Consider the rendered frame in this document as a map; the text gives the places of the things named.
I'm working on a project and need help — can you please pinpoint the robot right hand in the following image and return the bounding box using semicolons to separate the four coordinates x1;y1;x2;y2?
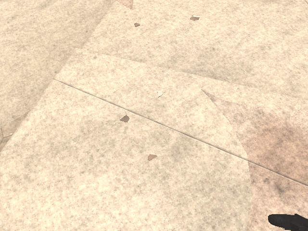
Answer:
268;214;308;231

